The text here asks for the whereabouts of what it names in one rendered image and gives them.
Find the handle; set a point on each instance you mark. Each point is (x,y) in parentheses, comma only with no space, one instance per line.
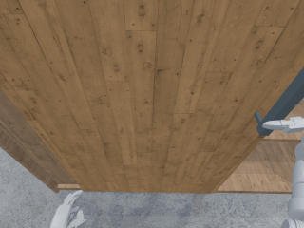
(284,105)

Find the wardrobe door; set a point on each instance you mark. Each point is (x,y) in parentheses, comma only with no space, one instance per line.
(149,96)
(19,130)

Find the left robot hand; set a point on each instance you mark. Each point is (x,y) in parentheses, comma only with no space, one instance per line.
(65,214)

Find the right robot upper arm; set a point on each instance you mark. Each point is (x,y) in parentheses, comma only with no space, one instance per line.
(292,223)

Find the robot right forearm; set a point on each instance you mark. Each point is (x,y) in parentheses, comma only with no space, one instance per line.
(296,202)

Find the right robot hand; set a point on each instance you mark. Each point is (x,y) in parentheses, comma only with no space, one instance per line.
(293,125)

